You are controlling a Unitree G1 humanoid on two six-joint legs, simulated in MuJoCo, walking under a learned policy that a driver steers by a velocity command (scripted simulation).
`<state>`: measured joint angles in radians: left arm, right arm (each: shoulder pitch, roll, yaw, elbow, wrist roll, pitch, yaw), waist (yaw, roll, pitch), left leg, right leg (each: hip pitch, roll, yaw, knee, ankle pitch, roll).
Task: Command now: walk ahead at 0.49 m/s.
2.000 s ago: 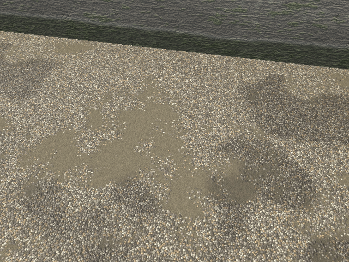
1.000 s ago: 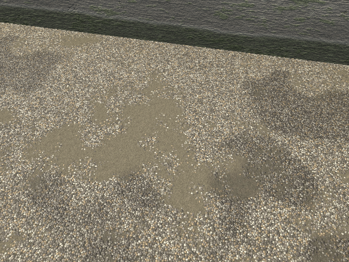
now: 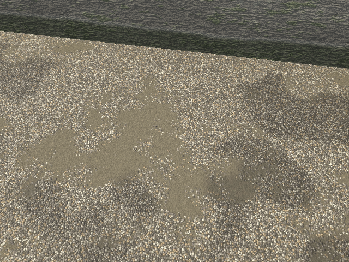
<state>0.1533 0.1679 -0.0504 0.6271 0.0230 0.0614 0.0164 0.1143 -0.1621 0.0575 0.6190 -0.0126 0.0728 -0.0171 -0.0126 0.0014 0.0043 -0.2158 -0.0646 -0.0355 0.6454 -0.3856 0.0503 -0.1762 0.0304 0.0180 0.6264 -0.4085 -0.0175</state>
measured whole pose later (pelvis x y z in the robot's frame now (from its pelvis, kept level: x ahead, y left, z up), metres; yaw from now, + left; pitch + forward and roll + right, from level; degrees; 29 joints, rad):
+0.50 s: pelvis +0.00 +0.01 +0.02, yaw -1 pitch -1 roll +0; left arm 0.16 0.15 -0.06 0.66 0.03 0.08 0.01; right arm 0.14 -0.14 0.08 0.66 -0.03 0.05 0.01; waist -0.02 0.00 -0.01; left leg -0.14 -0.07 -0.02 0.44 -0.28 0.05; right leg -0.11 0.02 0.04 0.44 -0.31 -0.01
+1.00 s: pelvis +0.00 +0.00 +0.03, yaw +0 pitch +0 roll +0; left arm 0.28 0.22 -0.06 0.71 0.04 0.07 0.01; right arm 0.24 -0.21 0.05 0.72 -0.03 0.06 0.01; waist 0.00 -0.01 -0.01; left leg -0.08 -0.07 -0.04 0.27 -0.18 0.06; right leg -0.07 0.01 0.04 0.30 -0.23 -0.01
